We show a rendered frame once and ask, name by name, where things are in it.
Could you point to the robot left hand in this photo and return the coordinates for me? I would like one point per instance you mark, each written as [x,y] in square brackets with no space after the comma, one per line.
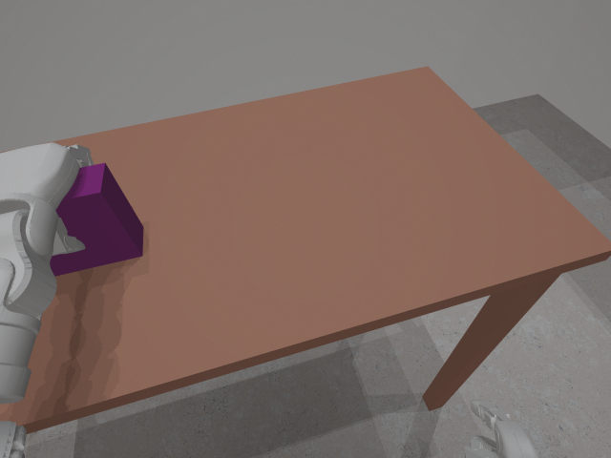
[47,171]

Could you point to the robot right hand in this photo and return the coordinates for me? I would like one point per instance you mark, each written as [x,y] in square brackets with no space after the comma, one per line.
[511,440]

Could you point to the robot left upper arm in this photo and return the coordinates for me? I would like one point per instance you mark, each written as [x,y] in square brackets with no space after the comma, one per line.
[12,440]

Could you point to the table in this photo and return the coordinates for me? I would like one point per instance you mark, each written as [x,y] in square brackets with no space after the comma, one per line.
[279,225]

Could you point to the sponge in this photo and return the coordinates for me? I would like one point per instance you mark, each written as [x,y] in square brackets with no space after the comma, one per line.
[96,212]

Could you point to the left robot forearm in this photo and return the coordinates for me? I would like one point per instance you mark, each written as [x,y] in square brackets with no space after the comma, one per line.
[27,285]

